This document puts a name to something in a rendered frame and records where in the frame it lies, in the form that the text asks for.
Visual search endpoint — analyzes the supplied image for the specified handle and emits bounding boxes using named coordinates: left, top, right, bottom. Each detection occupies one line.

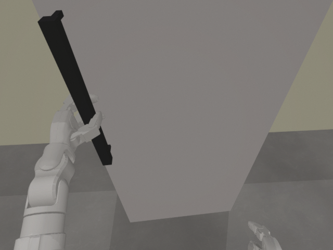
left=38, top=10, right=112, bottom=166

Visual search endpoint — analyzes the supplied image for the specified right robot hand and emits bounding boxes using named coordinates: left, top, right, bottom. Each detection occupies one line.
left=248, top=221, right=282, bottom=250

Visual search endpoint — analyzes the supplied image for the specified left robot hand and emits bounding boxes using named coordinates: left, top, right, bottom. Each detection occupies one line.
left=49, top=94, right=105, bottom=152

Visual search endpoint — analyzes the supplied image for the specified fridge door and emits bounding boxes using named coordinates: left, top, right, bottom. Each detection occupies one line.
left=32, top=0, right=333, bottom=222

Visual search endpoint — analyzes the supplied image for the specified left robot forearm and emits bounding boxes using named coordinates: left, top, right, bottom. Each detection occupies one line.
left=14, top=143, right=76, bottom=250

